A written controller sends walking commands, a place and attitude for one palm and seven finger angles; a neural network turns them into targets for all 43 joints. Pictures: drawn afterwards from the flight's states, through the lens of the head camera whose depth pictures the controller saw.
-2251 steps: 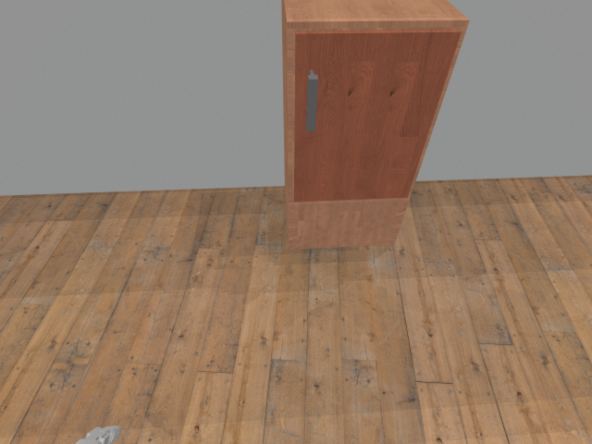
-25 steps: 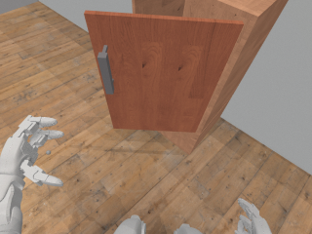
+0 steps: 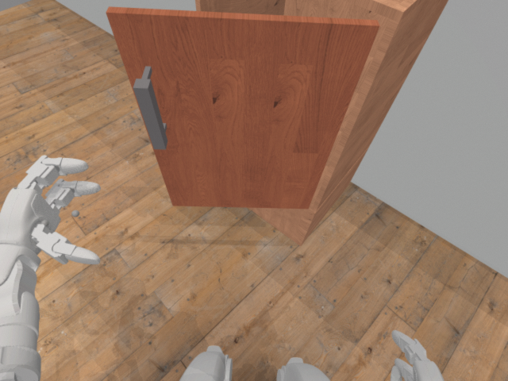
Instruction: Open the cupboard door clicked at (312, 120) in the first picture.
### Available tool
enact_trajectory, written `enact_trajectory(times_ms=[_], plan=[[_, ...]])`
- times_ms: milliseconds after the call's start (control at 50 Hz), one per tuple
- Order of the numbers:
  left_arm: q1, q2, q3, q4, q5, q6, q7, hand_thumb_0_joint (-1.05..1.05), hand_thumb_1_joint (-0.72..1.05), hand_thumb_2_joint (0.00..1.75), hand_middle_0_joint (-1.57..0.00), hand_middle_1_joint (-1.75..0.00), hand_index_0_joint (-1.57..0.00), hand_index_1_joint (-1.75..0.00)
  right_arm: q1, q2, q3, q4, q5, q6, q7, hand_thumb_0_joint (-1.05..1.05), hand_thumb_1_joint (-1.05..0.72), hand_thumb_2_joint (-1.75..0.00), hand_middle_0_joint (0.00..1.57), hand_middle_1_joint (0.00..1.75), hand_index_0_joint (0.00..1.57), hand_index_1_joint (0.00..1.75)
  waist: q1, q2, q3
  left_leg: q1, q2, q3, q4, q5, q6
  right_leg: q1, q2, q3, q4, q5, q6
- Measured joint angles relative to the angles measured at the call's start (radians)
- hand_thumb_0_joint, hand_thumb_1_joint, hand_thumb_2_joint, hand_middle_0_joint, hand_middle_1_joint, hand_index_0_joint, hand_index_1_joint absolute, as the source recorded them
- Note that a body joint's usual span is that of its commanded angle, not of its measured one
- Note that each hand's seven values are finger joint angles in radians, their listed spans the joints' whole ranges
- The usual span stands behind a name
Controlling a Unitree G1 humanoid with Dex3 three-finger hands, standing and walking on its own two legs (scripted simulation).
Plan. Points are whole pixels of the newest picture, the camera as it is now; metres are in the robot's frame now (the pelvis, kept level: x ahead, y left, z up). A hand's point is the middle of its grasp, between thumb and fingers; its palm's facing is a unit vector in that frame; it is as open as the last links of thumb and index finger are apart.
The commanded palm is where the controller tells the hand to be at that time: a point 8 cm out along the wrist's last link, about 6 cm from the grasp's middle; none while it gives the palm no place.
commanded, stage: move the hooked fingers beside the handle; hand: left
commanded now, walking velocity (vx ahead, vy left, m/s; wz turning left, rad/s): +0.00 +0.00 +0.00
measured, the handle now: (154, 109) +0.58 +0.23 +0.04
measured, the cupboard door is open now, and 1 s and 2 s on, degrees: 39 39 39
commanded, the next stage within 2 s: none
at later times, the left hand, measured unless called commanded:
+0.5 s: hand (91, 170) +0.42 +0.29 +0.05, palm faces +0.05 -1.00 -0.02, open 14.0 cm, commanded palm +0.40 +0.33 +0.05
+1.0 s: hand (116, 135) +0.50 +0.28 +0.04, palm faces +0.04 -1.00 -0.01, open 14.0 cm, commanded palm +0.49 +0.31 +0.04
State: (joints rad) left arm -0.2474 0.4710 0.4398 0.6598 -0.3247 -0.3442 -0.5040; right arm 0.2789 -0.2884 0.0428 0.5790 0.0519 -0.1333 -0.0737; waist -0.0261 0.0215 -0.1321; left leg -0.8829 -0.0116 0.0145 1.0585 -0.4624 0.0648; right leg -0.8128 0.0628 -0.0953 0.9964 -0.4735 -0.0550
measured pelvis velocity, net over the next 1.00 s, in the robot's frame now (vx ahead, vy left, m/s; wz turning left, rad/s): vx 0.00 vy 0.03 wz -0.03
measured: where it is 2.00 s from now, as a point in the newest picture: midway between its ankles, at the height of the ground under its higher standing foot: outside the picture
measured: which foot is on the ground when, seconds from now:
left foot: down 0.00-1.00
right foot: down 0.00-1.00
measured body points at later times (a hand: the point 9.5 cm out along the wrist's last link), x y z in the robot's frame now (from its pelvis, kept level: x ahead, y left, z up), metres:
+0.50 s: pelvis +0.00 +0.01 -0.01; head +0.12 +0.04 +0.42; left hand +0.42 +0.35 +0.05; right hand +0.06 -0.27 -0.11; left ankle +0.03 +0.08 -0.67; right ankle +0.00 -0.09 -0.67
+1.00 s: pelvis +0.00 +0.03 -0.02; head +0.15 +0.06 +0.40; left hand +0.50 +0.33 +0.05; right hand +0.00 -0.25 -0.12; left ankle +0.03 +0.08 -0.67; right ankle +0.00 -0.09 -0.67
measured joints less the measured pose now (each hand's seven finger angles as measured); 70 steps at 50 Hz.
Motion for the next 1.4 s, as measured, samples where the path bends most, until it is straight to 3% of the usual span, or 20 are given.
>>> enact_trajectory(times_ms=[240, 400, 560, 840, 960, 1080, 1260, 1400], plan=[[-0.156, 0.038, 0.052, 0.148, 0.052, -0.046, 0.018, -0.01, -0.5, 0.3, -0.3, -1.2, -0.3, -1.2, 0.031, 0.0, -0.007, 0.032, -0.009, 0.04, 0.011, 0.01, -0.9, -0.9, 0.2, 0.3, 0.2, 0.3, -0.033, -0.01, 0.005, -0.057, 0.01, 0.008, 0.031, -0.013, 0.001, -0.06, 0.008, 0.007, 0.028, -0.006, 0.001], [-0.265, 0.093, 0.067, 0.289, 0.078, -0.038, 0.013, -0.01, -0.5, 0.3, -0.3, -1.2, -0.3, -1.2, 0.054, -0.002, -0.003, 0.039, -0.01, 0.069, 0.012, 0.01, -0.9, -0.9, 0.2, 0.3, 0.2, 0.3, -0.053, -0.008, -0.001, -0.081, 0.011, 0.013, 0.035, -0.014, 0.011, -0.083, 0.009, 0.012, 0.027, -0.003, 0.009], [-0.37, 0.103, 0.05, 0.358, 0.107, -0.08, 0.033, -0.01, -0.5, 0.3, -0.3, -1.2, -0.3, -1.2, 0.062, -0.006, -0.006, 0.05, -0.021, 0.1, 0.021, 0.01, -0.9, -0.9, 0.2, 0.3, 0.2, 0.3, -0.067, -0.004, 0.002, -0.123, 0.007, 0.013, 0.054, -0.016, 0.02, -0.12, 0.004, 0.01, 0.038, -0.003, 0.02], [-0.543, 0.161, 0.046, 0.491, 0.175, -0.09, 0.104, -0.01, -0.5, 0.3, -0.3, -1.2, -0.3, -1.2, 0.078, -0.001, 0.013, 0.05, -0.04, 0.16, 0.031, 0.01, -0.9, -0.9, 0.2, 0.3, 0.2, 0.3, -0.113, -0.002, 0.012, -0.181, 0.005, 0.007, 0.073, -0.017, 0.03, -0.167, 0.002, 0.004, 0.043, 0.002, 0.032], [-0.622, 0.187, 0.026, 0.537, 0.194, -0.07, 0.113, -0.01, -0.5, 0.3, -0.3, -1.2, -0.3, -1.2, 0.09, -0.004, 0.017, 0.055, -0.047, 0.182, 0.034, 0.01, -0.9, -0.9, 0.2, 0.3, 0.2, 0.3, -0.133, 0.006, 0.017, -0.213, 0.003, 0.0, 0.082, -0.016, 0.03, -0.195, 0.001, -0.005, 0.045, 0.003, 0.033], [-0.653, 0.203, 0.055, 0.554, 0.215, -0.064, 0.136, -0.01, -0.5, 0.3, -0.3, -1.2, -0.3, -1.2, 0.104, -0.003, 0.019, 0.051, -0.054, 0.201, 0.04, 0.01, -0.9, -0.9, 0.2, 0.3, 0.2, 0.3, -0.153, 0.011, 0.013, -0.228, 0.011, 0.003, 0.083, -0.02, 0.028, -0.211, 0.009, 0.0, 0.043, 0.005, 0.031], [-0.747, 0.304, 0.085, 0.626, 0.262, -0.042, 0.151, -0.01, -0.5, 0.3, -0.3, -1.2, -0.3, -1.2, 0.117, -0.008, 0.039, 0.033, -0.06, 0.209, 0.041, 0.01, -0.9, -0.9, 0.2, 0.3, 0.2, 0.3, -0.196, 0.013, 0.024, -0.274, 0.024, -0.009, 0.112, -0.03, 0.021, -0.253, 0.022, -0.012, 0.062, -0.001, 0.02], [-0.711, 0.325, 0.095, 0.601, 0.238, -0.024, 0.101, -0.01, -0.5, 0.3, -0.3, -1.2, -0.3, -1.2, 0.136, -0.011, 0.035, 0.029, -0.056, 0.223, 0.047, 0.01, -0.9, -0.9, 0.2, 0.3, 0.2, 0.3, -0.188, 0.015, 0.024, -0.27, 0.034, -0.002, 0.103, -0.033, 0.018, -0.254, 0.031, -0.003, 0.053, 0.001, 0.017]])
